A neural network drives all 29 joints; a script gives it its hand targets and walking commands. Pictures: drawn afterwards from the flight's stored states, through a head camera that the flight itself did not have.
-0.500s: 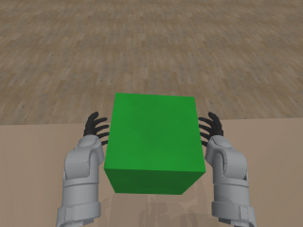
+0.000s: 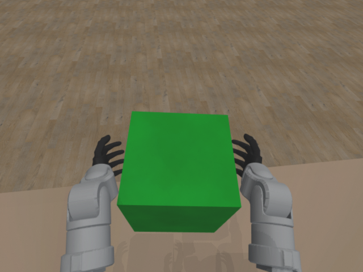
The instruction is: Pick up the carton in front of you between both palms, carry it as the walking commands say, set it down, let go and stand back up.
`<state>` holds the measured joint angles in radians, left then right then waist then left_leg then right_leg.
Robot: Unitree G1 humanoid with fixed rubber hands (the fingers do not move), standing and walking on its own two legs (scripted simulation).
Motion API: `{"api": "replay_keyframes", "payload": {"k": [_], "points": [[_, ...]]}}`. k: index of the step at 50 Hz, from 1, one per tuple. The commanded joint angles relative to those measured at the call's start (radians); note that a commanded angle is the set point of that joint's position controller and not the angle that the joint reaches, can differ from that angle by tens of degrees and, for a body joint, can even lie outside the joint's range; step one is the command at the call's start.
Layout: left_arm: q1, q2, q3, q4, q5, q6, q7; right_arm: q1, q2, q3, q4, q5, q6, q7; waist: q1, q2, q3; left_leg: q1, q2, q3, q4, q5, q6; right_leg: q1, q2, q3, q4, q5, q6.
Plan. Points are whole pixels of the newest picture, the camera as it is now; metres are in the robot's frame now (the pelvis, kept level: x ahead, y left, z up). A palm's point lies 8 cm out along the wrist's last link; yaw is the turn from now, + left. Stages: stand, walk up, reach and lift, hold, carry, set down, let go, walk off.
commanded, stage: carry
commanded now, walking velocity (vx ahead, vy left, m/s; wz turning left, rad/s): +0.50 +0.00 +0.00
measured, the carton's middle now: (177, 178) +0.33 -0.01 +0.01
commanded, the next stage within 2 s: none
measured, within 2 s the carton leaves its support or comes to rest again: neither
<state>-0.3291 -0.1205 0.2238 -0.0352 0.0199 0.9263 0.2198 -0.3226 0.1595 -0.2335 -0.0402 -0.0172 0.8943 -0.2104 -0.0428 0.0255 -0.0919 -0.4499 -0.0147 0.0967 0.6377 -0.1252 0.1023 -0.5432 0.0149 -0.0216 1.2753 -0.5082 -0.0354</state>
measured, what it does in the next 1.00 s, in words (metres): goes down: right foot 0.05 m lower, then left foot 0.05 m lower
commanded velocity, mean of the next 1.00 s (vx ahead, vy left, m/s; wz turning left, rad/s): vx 0.50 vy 0.00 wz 0.00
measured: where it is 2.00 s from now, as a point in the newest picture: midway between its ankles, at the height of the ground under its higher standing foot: (166, 141)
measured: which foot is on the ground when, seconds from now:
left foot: down 0.00-0.36, up 0.38-0.80, down 0.82-1.00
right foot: up 0.00-0.32, down 0.34-0.82, up 0.84-1.00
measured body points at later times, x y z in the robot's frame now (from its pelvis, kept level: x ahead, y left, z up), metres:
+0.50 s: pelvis +0.31 -0.05 -0.06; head +0.34 -0.05 +0.39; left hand +0.63 +0.12 -0.01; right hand +0.65 -0.20 +0.00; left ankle +0.23 +0.08 -0.69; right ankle +0.34 -0.11 -0.78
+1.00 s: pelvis +0.62 +0.01 -0.10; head +0.64 +0.02 +0.35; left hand +0.95 +0.16 -0.03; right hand +0.94 -0.15 -0.02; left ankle +0.63 +0.07 -0.82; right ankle +0.58 -0.12 -0.73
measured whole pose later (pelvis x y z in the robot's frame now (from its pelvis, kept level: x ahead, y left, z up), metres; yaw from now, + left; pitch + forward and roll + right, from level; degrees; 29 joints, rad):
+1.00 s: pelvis +0.62 +0.01 -0.10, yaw +0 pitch +5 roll -2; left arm -0.34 -0.14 0.24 -0.05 0.01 0.94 0.21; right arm -0.32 0.16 -0.24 -0.07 0.00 0.91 -0.20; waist -0.04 0.02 -0.07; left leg -0.41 -0.02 0.10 0.61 -0.14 0.11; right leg -0.60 -0.01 -0.02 1.21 -0.45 -0.03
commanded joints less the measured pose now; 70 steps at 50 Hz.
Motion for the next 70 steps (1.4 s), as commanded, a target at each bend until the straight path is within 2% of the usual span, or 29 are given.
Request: {"api": "replay_keyframes", "payload": {"k": [1, 10, 13, 14, 15, 16, 17, 18, 19, 21, 24, 34, 36, 37, 38, 39, 40, 42, 43, 46, 51, 59, 62, 63, 64, 65, 66, 68, 70], "points": [[-0.545, -0.743, -0.550, -0.084, -0.088, -0.055, -0.017, -0.580, 0.732, 0.654, -0.118, 0.197, -0.022, 0.050, 0.003, 0.079, -0.306, 0.396, 0.273, -0.341, -0.215, 0.295, 0.130, -0.207, -0.063, 0.020, -0.199, 0.226, 0.000], [-0.520, -0.652, -0.563, -0.107, -0.101, -0.036, -0.018, -0.421, 0.643, 0.589, -0.048, 0.104, -0.009, 0.011, -0.058, 0.077, -0.196, 0.454, 0.141, -0.139, -0.122, 0.402, 0.060, -0.052, -0.006, -0.110, -0.775, 0.692, -0.038], [-0.418, -0.611, -0.513, -0.031, -0.068, -0.021, -0.010, -0.422, 0.623, 0.589, -0.026, 0.083, 0.007, -0.004, 0.017, 0.041, -0.272, 0.416, 0.114, -0.085, 0.187, 0.481, -0.005, 0.242, 0.011, -0.133, -0.900, 0.715, -0.077], [-0.407, -0.599, -0.495, -0.022, -0.057, -0.017, -0.008, -0.430, 0.625, 0.591, -0.018, 0.085, 0.012, -0.005, 0.067, -0.008, -0.320, 0.293, 0.095, -0.055, 0.328, 0.348, -0.035, 0.432, -0.059, -0.087, -0.861, 0.822, -0.084], [-0.398, -0.582, -0.478, -0.010, -0.049, -0.016, -0.005, -0.455, 0.630, 0.590, -0.016, 0.095, 0.016, -0.004, 0.107, -0.165, -0.358, -0.009, 0.023, -0.068, 0.547, -0.032, -0.073, 0.703, -0.244, 0.131, -0.715, 1.271, -0.153], [-0.395, -0.583, -0.474, 0.009, -0.049, -0.016, 0.001, -0.444, 0.649, 0.589, -0.015, 0.107, 0.018, -0.003, 0.115, -0.347, -0.450, -0.308, -0.055, -0.114, 0.753, -0.525, -0.098, 0.939, -0.413, 0.424, -0.634, 1.387, -0.275], [-0.403, -0.613, -0.488, 0.005, -0.066, -0.025, 0.002, -0.480, 0.653, 0.587, -0.051, 0.119, 0.013, -0.002, 0.108, -0.328, -0.522, -0.388, -0.021, -0.153, 0.828, -0.528, -0.079, 0.952, -0.453, 0.538, -0.655, 1.092, -0.321], [-0.457, -0.645, -0.506, -0.007, -0.083, -0.034, -0.001, -0.529, 0.675, 0.575, -0.040, 0.117, 0.013, -0.003, 0.107, -0.235, -0.452, -0.456, -0.004, -0.156, 0.819, -0.483, -0.060, 0.868, -0.430, 0.584, -0.709, 0.860, -0.305], [-0.496, -0.718, -0.538, -0.046, -0.116, -0.042, -0.015, -0.481, 0.730, 0.571, -0.027, 0.113, 0.001, 0.001, 0.105, -0.111, -0.430, -0.435, 0.015, -0.155, 0.751, -0.433, -0.060, 0.786, -0.373, 0.494, -0.753, 0.696, -0.269], [-0.588, -0.807, -0.589, -0.099, -0.159, -0.072, -0.042, -0.552, 0.789, 0.579, -0.058, 0.132, -0.029, 0.022, 0.096, -0.035, -0.347, -0.293, 0.045, -0.130, 0.568, -0.377, -0.067, 0.535, -0.325, 0.390, -0.798, 0.682, -0.237], [-0.663, -0.831, -0.657, -0.165, -0.196, -0.105, -0.061, -0.534, 0.815, 0.569, -0.030, 0.109, -0.063, 0.028, 0.090, -0.115, -0.348, -0.231, 0.056, -0.085, 0.427, -0.287, -0.065, 0.444, -0.306, 0.307, -0.836, 0.641, -0.238], [-0.462, -0.698, -0.648, -0.135, -0.155, -0.089, -0.042, -0.426, 0.651, 0.577, -0.101, 0.082, -0.055, 0.013, 0.168, -0.121, -0.243, -0.142, 0.008, 0.008, -0.162, 0.288, -0.048, 0.604, -0.146, 0.081, -0.731, 0.756, -0.122], [-0.468, -0.665, -0.639, -0.128, -0.145, -0.069, -0.028, -0.385, 0.592, 0.550, -0.090, 0.063, -0.033, 0.008, 0.125, -0.103, -0.244, 0.057, -0.029, 0.058, -0.307, 0.350, -0.050, 0.550, -0.115, 0.027, -0.599, 0.805, -0.090], [-0.466, -0.652, -0.632, -0.119, -0.133, -0.054, -0.021, -0.358, 0.562, 0.532, -0.069, 0.051, -0.021, 0.004, 0.075, -0.063, -0.282, 0.241, -0.008, 0.041, -0.291, 0.367, -0.035, 0.464, -0.092, -0.003, -0.452, 0.773, -0.064], [-0.457, -0.631, -0.618, -0.103, -0.122, -0.041, -0.013, -0.345, 0.534, 0.515, -0.048, 0.041, -0.009, -0.002, 0.024, 0.016, -0.314, 0.450, 0.111, -0.040, -0.193, 0.578, -0.001, 0.276, -0.071, -0.025, -0.301, 0.582, -0.027], [-0.461, -0.620, -0.602, -0.099, -0.117, -0.027, -0.008, -0.343, 0.504, 0.496, -0.033, 0.038, 0.000, -0.012, -0.009, 0.205, -0.365, 0.703, 0.327, -0.274, -0.049, 1.029, 0.101, -0.030, 0.005, -0.035, -0.089, 0.028, 0.011], [-0.444, -0.606, -0.593, -0.095, -0.118, -0.013, -0.001, -0.333, 0.492, 0.477, -0.027, 0.040, 0.006, -0.025, -0.036, 0.279, -0.472, 0.849, 0.413, -0.502, -0.038, 0.933, 0.190, -0.199, 0.046, 0.013, 0.089, -0.108, 0.017], [-0.495, -0.636, -0.561, -0.112, -0.116, -0.002, 0.009, -0.408, 0.556, 0.495, -0.030, 0.091, 0.012, -0.026, -0.035, 0.160, -0.433, 0.756, 0.416, -0.656, -0.126, 0.470, 0.197, -0.347, 0.002, 0.067, 0.123, -0.087, -0.020], [-0.528, -0.679, -0.567, -0.135, -0.138, -0.008, 0.003, -0.471, 0.608, 0.528, -0.093, 0.127, 0.006, -0.015, -0.024, 0.071, -0.383, 0.657, 0.367, -0.595, -0.173, 0.366, 0.174, -0.334, -0.023, 0.044, 0.074, -0.028, -0.008], [-0.597, -0.744, -0.558, -0.151, -0.160, -0.032, -0.012, -0.609, 0.715, 0.615, -0.174, 0.204, -0.002, 0.027, 0.003, 0.005, -0.347, 0.428, 0.309, -0.431, -0.205, 0.319, 0.136, -0.181, -0.069, 0.038, -0.094, 0.085, 0.009], [-0.539, -0.725, -0.557, -0.097, -0.076, -0.045, -0.018, -0.558, 0.708, 0.631, -0.104, 0.172, -0.014, 0.047, 0.003, 0.086, -0.288, 0.435, 0.256, -0.281, -0.238, 0.352, 0.108, -0.228, -0.080, 0.011, -0.277, 0.323, 0.010], [-0.514, -0.649, -0.563, -0.106, -0.100, -0.028, -0.016, -0.421, 0.636, 0.582, -0.052, 0.100, -0.002, 0.009, -0.062, 0.080, -0.191, 0.502, 0.139, -0.128, -0.143, 0.432, 0.052, -0.067, -0.003, -0.122, -0.798, 0.694, -0.033], [-0.411, -0.610, -0.507, -0.027, -0.055, -0.013, -0.009, -0.414, 0.626, 0.587, -0.022, 0.085, 0.014, -0.002, 0.028, 0.052, -0.276, 0.406, 0.106, -0.064, 0.178, 0.491, -0.014, 0.297, 0.015, -0.153, -0.921, 0.746, -0.065], [-0.403, -0.600, -0.488, -0.019, -0.041, -0.011, -0.008, -0.426, 0.629, 0.590, -0.015, 0.087, 0.018, -0.001, 0.079, -0.028, -0.340, 0.239, 0.080, -0.028, 0.349, 0.291, -0.051, 0.533, -0.085, -0.080, -0.849, 0.915, -0.076], [-0.389, -0.586, -0.471, -0.003, -0.035, -0.011, -0.005, -0.457, 0.641, 0.594, -0.017, 0.101, 0.022, 0.001, 0.119, -0.228, -0.399, -0.128, -0.021, -0.061, 0.605, -0.246, -0.087, 0.847, -0.311, 0.212, -0.672, 1.404, -0.186], [-0.381, -0.598, -0.474, 0.012, -0.041, -0.014, -0.001, -0.455, 0.654, 0.595, -0.034, 0.116, 0.020, 0.003, 0.118, -0.349, -0.519, -0.340, -0.052, -0.118, 0.786, -0.529, -0.101, 1.010, -0.438, 0.465, -0.661, 1.295, -0.295], [-0.407, -0.640, -0.494, -0.011, -0.063, -0.023, -0.003, -0.492, 0.667, 0.595, -0.076, 0.123, 0.013, 0.005, 0.104, -0.280, -0.538, -0.412, -0.011, -0.147, 0.822, -0.494, -0.083, 0.987, -0.438, 0.519, -0.712, 0.940, -0.306], [-0.487, -0.760, -0.545, -0.079, -0.118, -0.049, -0.026, -0.526, 0.752, 0.597, -0.097, 0.142, -0.011, 0.016, 0.105, -0.099, -0.453, -0.426, 0.049, -0.133, 0.704, -0.417, -0.073, 0.831, -0.371, 0.434, -0.804, 0.635, -0.239], [-0.594, -0.822, -0.602, -0.158, -0.168, -0.076, -0.045, -0.548, 0.790, 0.589, -0.109, 0.148, -0.036, 0.028, 0.090, -0.049, -0.394, -0.303, 0.057, -0.114, 0.545, -0.387, -0.083, 0.593, -0.324, 0.348, -0.858, 0.539, -0.221]]}}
